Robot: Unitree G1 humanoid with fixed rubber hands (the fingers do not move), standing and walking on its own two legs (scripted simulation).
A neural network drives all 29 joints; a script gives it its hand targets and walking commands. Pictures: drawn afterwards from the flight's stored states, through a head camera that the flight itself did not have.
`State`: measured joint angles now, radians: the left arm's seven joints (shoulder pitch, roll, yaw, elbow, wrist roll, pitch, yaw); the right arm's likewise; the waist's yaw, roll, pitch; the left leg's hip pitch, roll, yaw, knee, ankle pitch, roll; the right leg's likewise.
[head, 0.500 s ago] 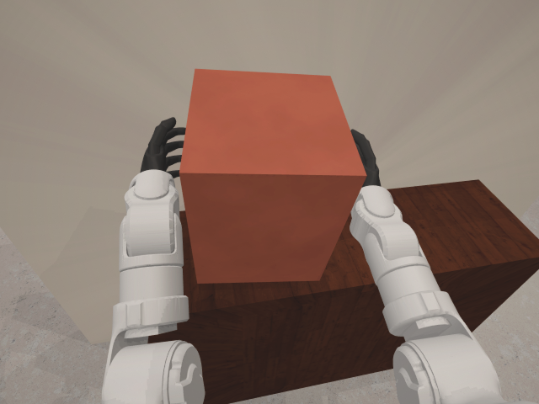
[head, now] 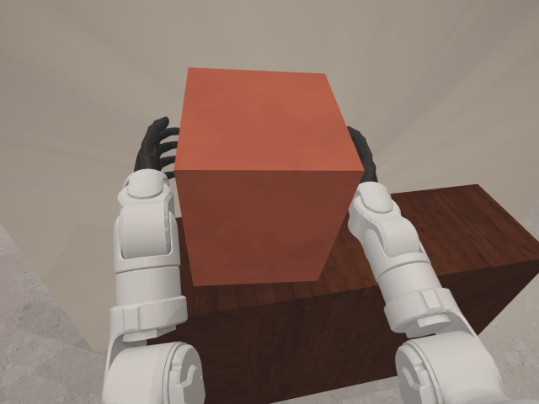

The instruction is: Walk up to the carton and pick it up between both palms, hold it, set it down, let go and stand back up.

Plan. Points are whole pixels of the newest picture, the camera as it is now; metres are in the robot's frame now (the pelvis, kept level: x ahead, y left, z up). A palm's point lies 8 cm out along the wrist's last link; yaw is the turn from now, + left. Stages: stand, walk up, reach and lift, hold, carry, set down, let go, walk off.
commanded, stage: hold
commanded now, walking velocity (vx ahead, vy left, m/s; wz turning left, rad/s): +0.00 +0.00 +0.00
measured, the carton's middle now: (257, 182) +0.40 +0.00 +0.16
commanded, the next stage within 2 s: none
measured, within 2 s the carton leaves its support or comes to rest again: neither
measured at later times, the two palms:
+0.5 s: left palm (146, 172) +0.36 +0.15 +0.22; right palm (362, 176) +0.36 -0.15 +0.19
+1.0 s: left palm (144, 174) +0.36 +0.15 +0.21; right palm (358, 176) +0.36 -0.14 +0.19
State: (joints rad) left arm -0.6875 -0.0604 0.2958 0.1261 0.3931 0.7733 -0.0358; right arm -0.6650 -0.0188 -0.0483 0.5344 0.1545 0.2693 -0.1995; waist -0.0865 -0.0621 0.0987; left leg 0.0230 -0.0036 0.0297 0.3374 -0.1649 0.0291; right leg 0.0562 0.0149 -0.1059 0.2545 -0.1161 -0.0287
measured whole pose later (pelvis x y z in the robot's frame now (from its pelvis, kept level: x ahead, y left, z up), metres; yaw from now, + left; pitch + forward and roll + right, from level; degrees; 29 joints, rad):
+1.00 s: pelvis +0.00 -0.01 +0.00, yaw +1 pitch -11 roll -1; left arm -0.66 -0.06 0.31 0.02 0.40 0.83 -0.08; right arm -0.65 -0.01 -0.02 0.43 0.17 0.33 -0.23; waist -0.09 -0.06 0.10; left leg 0.03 0.00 0.02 0.33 -0.16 0.02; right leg 0.06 0.02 -0.11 0.26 -0.13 -0.04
